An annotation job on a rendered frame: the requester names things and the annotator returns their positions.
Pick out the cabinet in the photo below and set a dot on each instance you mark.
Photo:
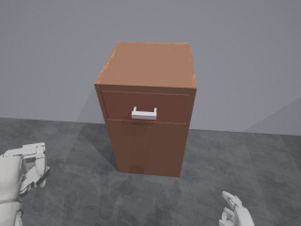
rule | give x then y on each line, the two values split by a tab
149	147

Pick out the right robot hand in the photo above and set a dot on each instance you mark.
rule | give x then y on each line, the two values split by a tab
240	216

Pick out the handle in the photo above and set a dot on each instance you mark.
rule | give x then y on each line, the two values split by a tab
144	115

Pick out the left robot forearm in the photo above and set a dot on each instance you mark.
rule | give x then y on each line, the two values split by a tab
11	213

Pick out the drawer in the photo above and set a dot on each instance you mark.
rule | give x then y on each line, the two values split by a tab
170	107

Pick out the left robot hand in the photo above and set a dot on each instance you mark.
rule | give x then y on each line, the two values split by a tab
27	162

